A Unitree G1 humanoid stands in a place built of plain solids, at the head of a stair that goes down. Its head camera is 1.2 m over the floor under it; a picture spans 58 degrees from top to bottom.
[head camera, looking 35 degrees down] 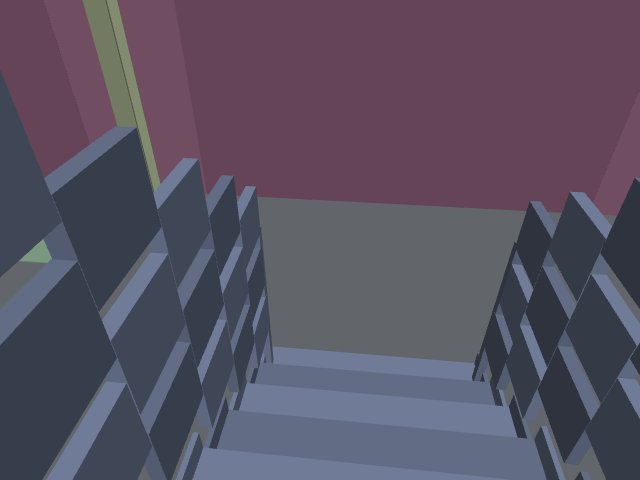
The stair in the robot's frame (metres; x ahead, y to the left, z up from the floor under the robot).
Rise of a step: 0.16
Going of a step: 0.26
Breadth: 1.32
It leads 6 degrees to the right of straight ahead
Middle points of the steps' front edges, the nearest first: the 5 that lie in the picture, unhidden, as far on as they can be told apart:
0.79 -0.21 -0.32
1.05 -0.24 -0.48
1.31 -0.27 -0.64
1.57 -0.29 -0.80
1.83 -0.32 -0.96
